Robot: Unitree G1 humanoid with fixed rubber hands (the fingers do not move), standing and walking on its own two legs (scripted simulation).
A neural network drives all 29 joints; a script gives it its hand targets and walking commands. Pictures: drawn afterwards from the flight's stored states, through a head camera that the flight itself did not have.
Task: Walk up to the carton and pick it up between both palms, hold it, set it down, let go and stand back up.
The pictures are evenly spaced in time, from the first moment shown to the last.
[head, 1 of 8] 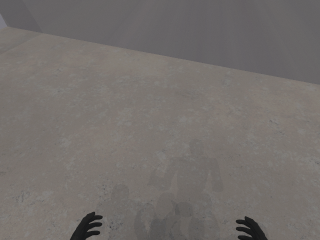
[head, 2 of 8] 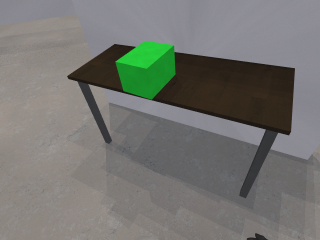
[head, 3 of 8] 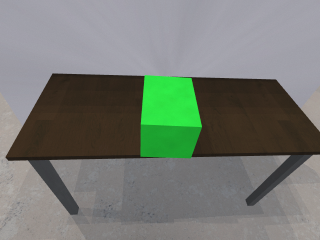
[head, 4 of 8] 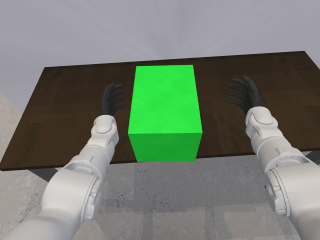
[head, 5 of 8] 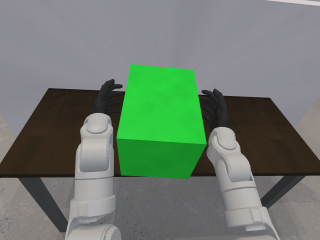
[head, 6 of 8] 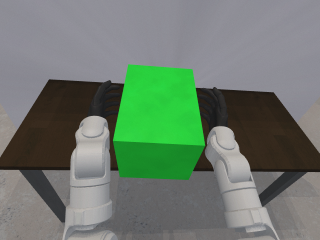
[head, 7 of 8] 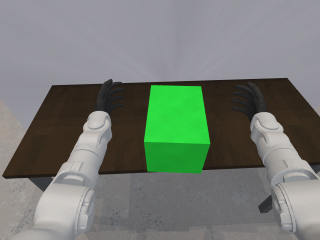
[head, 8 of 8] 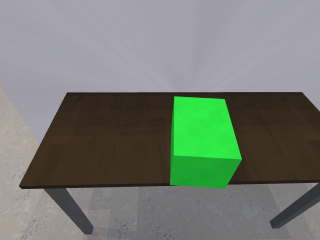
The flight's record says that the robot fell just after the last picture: no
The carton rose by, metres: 0.17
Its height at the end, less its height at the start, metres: +0.00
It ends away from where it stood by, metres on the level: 0.05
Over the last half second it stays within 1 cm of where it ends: yes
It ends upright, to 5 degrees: yes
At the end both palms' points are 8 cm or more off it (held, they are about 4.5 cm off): yes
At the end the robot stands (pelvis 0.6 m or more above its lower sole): yes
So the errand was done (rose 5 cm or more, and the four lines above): yes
